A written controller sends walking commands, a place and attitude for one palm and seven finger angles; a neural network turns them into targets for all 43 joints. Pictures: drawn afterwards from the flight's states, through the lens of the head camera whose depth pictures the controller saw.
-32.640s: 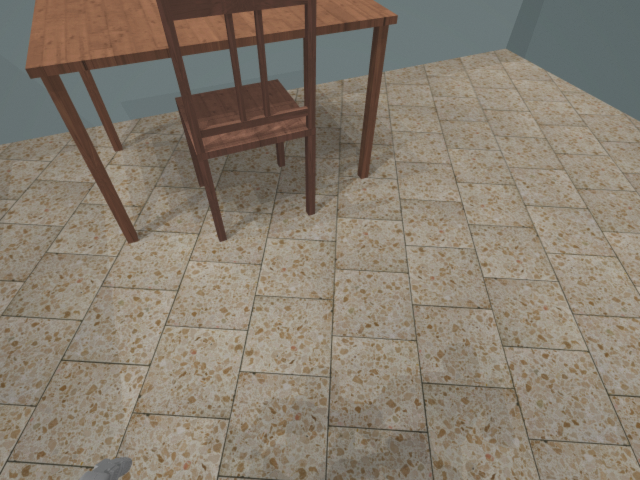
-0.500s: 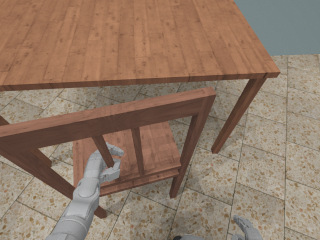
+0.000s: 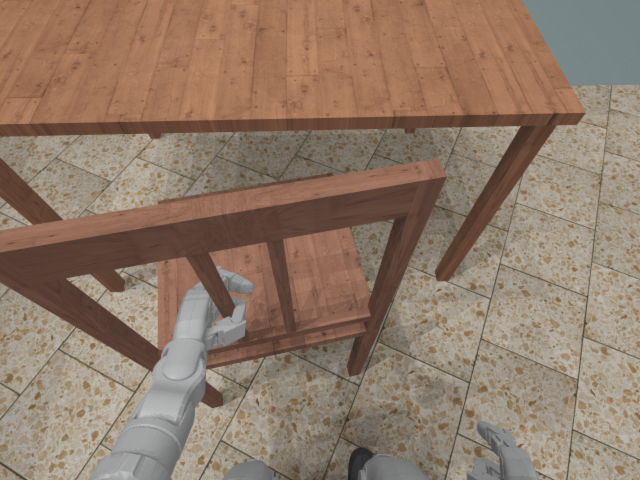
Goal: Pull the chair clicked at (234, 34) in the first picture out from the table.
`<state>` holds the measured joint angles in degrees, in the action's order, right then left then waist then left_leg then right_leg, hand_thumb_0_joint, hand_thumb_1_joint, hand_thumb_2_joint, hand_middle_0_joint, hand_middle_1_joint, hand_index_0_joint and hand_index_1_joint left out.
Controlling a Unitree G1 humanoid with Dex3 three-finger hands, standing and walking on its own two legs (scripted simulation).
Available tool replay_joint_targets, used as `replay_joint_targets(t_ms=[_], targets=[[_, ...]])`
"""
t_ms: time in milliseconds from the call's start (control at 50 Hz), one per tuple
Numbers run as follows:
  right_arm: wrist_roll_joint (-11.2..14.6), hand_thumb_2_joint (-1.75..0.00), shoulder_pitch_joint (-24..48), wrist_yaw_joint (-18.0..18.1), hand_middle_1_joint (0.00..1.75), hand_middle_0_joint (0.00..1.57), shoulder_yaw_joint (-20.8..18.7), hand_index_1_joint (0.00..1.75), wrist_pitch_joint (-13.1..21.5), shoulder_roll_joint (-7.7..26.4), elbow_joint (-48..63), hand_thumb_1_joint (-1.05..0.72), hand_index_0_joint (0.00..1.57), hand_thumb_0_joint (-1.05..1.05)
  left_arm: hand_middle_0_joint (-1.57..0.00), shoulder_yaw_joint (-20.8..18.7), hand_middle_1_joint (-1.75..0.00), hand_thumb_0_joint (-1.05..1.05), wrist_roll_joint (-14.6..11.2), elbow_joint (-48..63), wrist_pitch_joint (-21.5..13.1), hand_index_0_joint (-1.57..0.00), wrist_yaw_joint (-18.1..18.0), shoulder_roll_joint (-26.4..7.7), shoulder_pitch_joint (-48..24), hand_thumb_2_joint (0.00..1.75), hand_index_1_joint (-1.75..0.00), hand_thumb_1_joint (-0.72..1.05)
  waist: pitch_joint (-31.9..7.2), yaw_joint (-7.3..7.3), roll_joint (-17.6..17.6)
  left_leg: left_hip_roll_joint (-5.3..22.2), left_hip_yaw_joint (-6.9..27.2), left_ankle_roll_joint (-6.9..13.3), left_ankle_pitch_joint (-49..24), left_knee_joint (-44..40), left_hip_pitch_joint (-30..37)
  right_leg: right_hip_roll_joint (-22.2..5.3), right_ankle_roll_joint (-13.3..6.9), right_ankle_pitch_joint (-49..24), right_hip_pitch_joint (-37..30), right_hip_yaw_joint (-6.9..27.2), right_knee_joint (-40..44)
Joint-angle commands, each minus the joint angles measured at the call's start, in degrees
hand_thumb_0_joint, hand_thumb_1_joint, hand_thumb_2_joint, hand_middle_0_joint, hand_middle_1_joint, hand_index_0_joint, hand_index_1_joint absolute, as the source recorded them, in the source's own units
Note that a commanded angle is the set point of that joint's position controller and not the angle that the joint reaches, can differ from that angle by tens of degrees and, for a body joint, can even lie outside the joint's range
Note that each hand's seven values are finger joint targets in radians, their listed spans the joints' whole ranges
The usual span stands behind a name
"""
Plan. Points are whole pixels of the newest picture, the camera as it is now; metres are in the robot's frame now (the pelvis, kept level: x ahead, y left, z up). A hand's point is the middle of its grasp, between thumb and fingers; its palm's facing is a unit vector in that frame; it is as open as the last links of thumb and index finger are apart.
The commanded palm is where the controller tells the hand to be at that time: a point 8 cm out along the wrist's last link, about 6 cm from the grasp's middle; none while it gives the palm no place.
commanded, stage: step backward, pulling the chair out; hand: left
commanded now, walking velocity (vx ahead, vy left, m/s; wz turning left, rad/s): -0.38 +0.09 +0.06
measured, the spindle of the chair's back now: (224, 303) +0.34 +0.14 -0.07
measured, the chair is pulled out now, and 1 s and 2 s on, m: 0.20 0.36 0.49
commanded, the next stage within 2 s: stop walking, hand still on the chair in 1.64 s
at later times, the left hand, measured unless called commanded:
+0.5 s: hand (230, 370) +0.25 +0.12 -0.06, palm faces -0.03 -0.99 -0.16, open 5.0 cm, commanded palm +0.22 +0.17 -0.06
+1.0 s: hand (216, 450) +0.16 +0.13 -0.06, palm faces -0.04 -0.98 -0.17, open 5.1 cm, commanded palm +0.14 +0.18 -0.06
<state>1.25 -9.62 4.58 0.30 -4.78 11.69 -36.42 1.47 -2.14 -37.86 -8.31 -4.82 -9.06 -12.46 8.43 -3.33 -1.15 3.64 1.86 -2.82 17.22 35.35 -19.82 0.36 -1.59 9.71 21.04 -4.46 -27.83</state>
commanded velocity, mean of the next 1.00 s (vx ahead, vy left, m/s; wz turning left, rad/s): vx -0.38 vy -0.05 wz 0.02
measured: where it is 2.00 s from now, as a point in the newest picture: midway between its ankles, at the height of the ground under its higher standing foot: outside the picture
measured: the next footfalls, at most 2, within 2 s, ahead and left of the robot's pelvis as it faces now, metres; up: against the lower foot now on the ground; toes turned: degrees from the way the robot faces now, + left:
left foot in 0.18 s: -0.05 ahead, +0.17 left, +0.00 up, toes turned +2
right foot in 0.36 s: +0.00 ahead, -0.10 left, +0.00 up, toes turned -3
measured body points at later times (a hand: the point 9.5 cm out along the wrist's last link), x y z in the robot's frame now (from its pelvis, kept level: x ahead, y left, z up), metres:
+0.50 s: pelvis -0.07 +0.01 +0.00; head +0.02 +0.00 +0.44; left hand +0.25 +0.18 -0.05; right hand +0.06 -0.22 -0.13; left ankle -0.08 +0.15 -0.70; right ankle -0.04 -0.10 -0.73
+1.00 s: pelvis -0.16 +0.01 +0.00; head -0.07 +0.00 +0.44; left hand +0.16 +0.18 -0.05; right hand -0.03 -0.23 -0.13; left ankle -0.19 +0.15 -0.70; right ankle -0.08 -0.10 -0.73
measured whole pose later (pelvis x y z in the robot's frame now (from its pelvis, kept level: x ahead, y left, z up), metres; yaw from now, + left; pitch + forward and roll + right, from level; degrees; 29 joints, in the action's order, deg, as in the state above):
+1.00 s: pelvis -0.16 +0.01 +0.00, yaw +1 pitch +3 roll +0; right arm 1.8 -9.0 5.5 1.1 -2.6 12.3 -39.5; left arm 1.3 -0.8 -39.5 -9.0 -4.6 -7.5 -13.4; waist 7.8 -3.0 -0.9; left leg 0.6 2.0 -1.9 27.2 47.3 -22.5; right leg -2.1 -1.0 7.2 23.4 -4.0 -27.8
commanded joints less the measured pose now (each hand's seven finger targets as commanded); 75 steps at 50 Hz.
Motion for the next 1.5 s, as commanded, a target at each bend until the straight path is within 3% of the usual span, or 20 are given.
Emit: replay_joint_targets(t_ms=[0, 120, 200, 300, 360, 400, 500, 600, 720, 800, 840, 900, 1000, 1040, 1100, 1180, 1240, 1280, 1420, 1480], targets=[[0.60, -0.90, 0.22, 1.64, 0.30, 0.20, -2.44, 0.30, 2.00, 7.42, 5.81, -0.90, 0.20, 0.00, -0.50, -2.06, -1.45, 0.00, 1.92, 10.00, -4.26, -0.50, -0.24, -8.14, -8.86, 0.90, -1.45, 0.90, -27.45, 2.47, 8.16, -2.25, 2.98, 1.41, 13.61, 16.89, -2.57, -22.84, -5.17, -43.01, -18.95, 14.31, 6.20], [0.83, -0.90, 0.03, 2.13, 0.30, 0.20, -1.38, 0.30, 1.26, 7.78, 5.11, -0.90, 0.20, 0.00, -0.50, -0.13, -1.45, 0.00, 0.99, 11.65, -1.94, -0.50, -0.41, -5.52, -8.04, 0.90, -1.45, 0.90, -27.37, 0.61, 7.60, -0.19, 0.54, 1.44, -4.11, -8.11, 5.52, -16.51, -3.14, -29.56, -18.00, 7.25, -0.13], [0.13, -0.90, 0.43, 1.12, 0.30, 0.20, -2.77, 0.30, 0.58, 8.77, 7.10, -0.90, 0.20, 0.00, -0.50, 3.62, -1.45, 0.00, 1.36, 14.81, -2.29, -0.50, 0.29, -0.64, -9.27, 0.90, -1.45, 0.90, -24.23, 1.68, -6.83, 13.84, 9.70, 9.49, -35.36, -11.89, 8.65, -2.59, 2.73, 1.22, -9.55, 2.67, -10.24], [-1.79, -0.90, -0.72, -0.21, 0.30, 0.20, -3.26, 0.30, 2.44, 7.77, 4.50, -0.90, 0.20, 0.00, -0.50, 3.16, -1.45, 0.00, 3.18, 14.04, -3.82, -0.50, 0.59, -1.24, -12.48, 0.90, -1.45, 0.90, -21.54, 1.52, -11.52, 14.57, 8.71, 8.00, -53.51, -4.39, 15.66, -4.32, -0.19, 0.00, -5.48, 4.10, -4.89], [-0.75, -0.90, -3.86, 0.41, 0.30, 0.20, -3.51, 0.30, 2.98, 7.28, 2.79, -0.90, 0.20, 0.00, -0.50, 1.28, -1.45, 0.00, 3.54, 11.72, -5.69, -0.50, 0.23, -4.77, -15.76, 0.90, -1.45, 0.90, -28.04, -0.04, 1.39, 7.19, 0.49, 2.44, -42.12, 4.41, 12.87, -9.96, -2.25, -42.16, -20.02, 7.53, 3.61], [0.14, -0.90, -1.94, 1.88, 0.30, 0.20, -3.74, 0.30, 3.74, 7.83, 3.29, -0.90, 0.20, 0.00, -0.50, -2.01, -1.45, 0.00, 2.71, 8.39, -6.57, -0.50, -0.21, -7.72, -14.57, 0.90, -1.45, 0.90, -30.90, 1.25, 13.14, -0.77, -1.14, 0.07, 3.16, 12.91, -1.78, -19.28, -6.04, -68.43, -30.47, 12.74, -0.13], [0.75, -0.90, 1.99, 1.73, 0.30, 0.20, -1.11, 0.30, 3.54, 6.37, 4.21, -0.90, 0.20, 0.00, -0.50, -2.02, -1.45, 0.00, 2.17, 8.19, -4.52, -0.50, -0.32, -6.59, -10.32, 0.90, -1.45, 0.90, -26.25, 2.08, 6.06, -0.82, 2.77, 0.82, 7.92, 7.23, -1.84, -20.85, -6.78, -47.33, -21.97, 10.40, 0.17], [0.12, -0.90, 1.74, 1.81, 0.30, 0.20, -2.67, 0.30, 2.33, 9.37, 7.02, -0.90, 0.20, 0.00, -0.50, 0.67, -1.45, 0.00, 0.61, 14.81, -3.71, -0.50, -0.31, -3.52, -6.59, 0.90, -1.45, 0.90, -24.73, 2.23, -3.14, 10.48, 9.67, 6.75, -32.99, -11.38, 7.51, -7.53, 1.46, -18.56, -13.88, 3.66, -7.11], [-1.06, -0.90, 0.88, -0.18, 0.30, 0.20, -2.86, 0.30, 2.41, 7.82, 7.21, -0.90, 0.20, 0.00, -0.50, 2.50, -1.45, 0.00, 2.58, 18.19, -4.31, -0.50, 1.16, -1.82, -7.84, 0.90, -1.45, 0.90, -21.96, 1.96, -16.09, 15.18, 8.27, 9.47, -39.00, -8.80, 7.15, -3.47, 0.73, 6.87, -9.85, 2.80, -9.46], [-0.77, -0.90, -1.69, 0.38, 0.30, 0.20, -3.25, 0.30, 3.50, 7.26, 5.49, -0.90, 0.20, 0.00, -0.50, 1.46, -1.45, 0.00, 2.95, 15.82, -5.91, -0.50, 1.10, -4.29, -10.93, 0.90, -1.45, 0.90, -23.26, 0.86, -3.69, 9.37, 3.48, 4.51, -30.32, -1.21, 7.83, -8.24, -0.44, -21.98, -14.25, 6.51, 2.10], [0.35, -0.90, -2.36, 1.71, 0.30, 0.20, -3.76, 0.30, 3.75, 7.72, 4.97, -0.90, 0.20, 0.00, -0.50, -1.78, -1.45, 0.00, 2.19, 13.84, -6.06, -0.50, 0.12, -9.23, -10.46, 0.90, -1.45, 0.90, -26.65, 0.66, 11.05, 0.53, -2.29, 0.47, 0.48, 8.48, 4.89, -17.45, -4.24, -32.89, -13.91, 14.25, 5.70], [0.29, -0.90, 1.53, 1.89, 0.30, 0.20, -2.10, 0.30, 4.30, 6.42, 4.44, -0.90, 0.20, 0.00, -0.50, -2.48, -1.45, 0.00, 2.49, 10.10, -4.81, -0.50, -0.22, -8.52, -10.76, 0.90, -1.45, 0.90, -24.15, 2.91, 9.49, -2.30, 3.07, 1.57, 14.39, 21.39, -1.22, -22.17, -5.77, -19.47, -10.58, 16.01, 10.35], [0.56, -0.90, -1.17, 2.14, 0.30, 0.20, -0.99, 0.30, 4.37, 7.07, 2.83, -0.90, 0.20, 0.00, -0.50, -1.39, -1.45, 0.00, 1.27, 7.56, -3.64, -0.50, -0.10, -6.25, -9.08, 0.90, -1.45, 0.90, -25.26, 1.54, 8.63, -0.74, -0.56, 1.46, 0.52, -8.29, 5.25, -15.75, -2.86, -19.07, -15.80, 8.51, 1.60], [0.10, -0.90, -0.42, 2.67, 0.30, 0.20, -2.55, 0.30, 4.22, 10.19, 4.07, -0.90, 0.20, 0.00, -0.50, -0.18, -1.45, 0.00, 0.73, 8.81, -3.46, -0.50, -0.06, -5.65, -8.87, 0.90, -1.45, 0.90, -21.38, 2.16, -1.65, 8.55, 8.06, 5.70, -17.71, -17.19, 7.58, -8.16, 1.12, -9.90, -10.27, 4.49, -5.30], [-1.96, -0.90, 0.63, 0.98, 0.30, 0.20, -2.72, 0.30, 3.67, 7.91, 4.62, -0.90, 0.20, 0.00, -0.50, 2.60, -1.45, 0.00, 1.90, 15.67, -4.34, -0.50, 1.03, -2.01, -14.69, 0.90, -1.45, 0.90, -20.73, 1.47, -16.56, 19.01, 14.07, 12.31, -48.19, -13.37, 14.29, -3.00, 2.07, 15.65, 1.43, 4.20, -21.12], [-1.15, -0.90, -2.50, -0.74, 0.30, 0.20, -3.66, 0.30, 4.45, 8.64, 2.11, -0.90, 0.20, 0.00, -0.50, 1.82, -1.45, 0.00, 2.46, 11.36, -4.36, -0.50, 0.30, -1.34, -14.20, 0.90, -1.45, 0.90, -20.51, 1.95, -13.27, 15.54, 7.08, 8.97, -64.48, -1.83, 26.63, -3.41, 0.04, 10.07, 1.73, 4.12, -5.07], [-0.01, -0.90, -4.49, -0.54, 0.30, 0.20, -3.71, 0.30, 5.26, 8.77, 1.49, -0.90, 0.20, 0.00, -0.50, 1.19, -1.45, 0.00, 3.38, 9.12, -5.80, -0.50, 0.61, -3.91, -15.51, 0.90, -1.45, 0.90, -24.81, 1.43, -3.84, 9.33, 2.89, 3.43, -51.08, 7.57, 19.92, -4.17, -1.32, -21.70, -16.70, 2.13, 13.82], [0.58, -0.90, -1.85, 0.63, 0.30, 0.20, -2.66, 0.30, 5.31, 6.54, 3.45, -0.90, 0.20, 0.00, -0.50, -0.51, -1.45, 0.00, 3.32, 7.68, -6.99, -0.50, 0.68, -6.92, -17.90, 0.90, -1.45, 0.90, -24.80, 1.13, 10.47, 0.89, -0.40, -0.19, 4.51, 15.81, -1.92, -20.32, -9.32, -58.38, -26.54, 14.86, 4.09], [1.26, -0.90, 0.67, 1.71, 0.30, 0.20, -1.18, 0.30, 3.77, 6.57, 3.78, -0.90, 0.20, 0.00, -0.50, -3.55, -1.45, 0.00, 1.33, 7.63, -4.15, -0.50, -0.28, -8.73, -7.92, 0.90, -1.45, 0.90, -25.82, 1.49, 4.78, -0.81, -0.85, 1.01, -7.01, -5.84, 6.58, -16.93, -3.52, -34.79, -18.97, 7.88, -3.16], [0.67, -0.90, 1.72, 1.15, 0.30, 0.20, -2.79, 0.30, 2.56, 9.47, 6.61, -0.90, 0.20, 0.00, -0.50, -1.52, -1.45, 0.00, 0.42, 11.05, -2.74, -0.50, 0.30, -5.00, -5.29, 0.90, -1.45, 0.90, -22.39, 3.08, -9.51, 13.71, 12.53, 9.68, -31.68, -12.97, 7.24, -4.55, 2.05, -1.28, -11.09, 3.28, -12.05]])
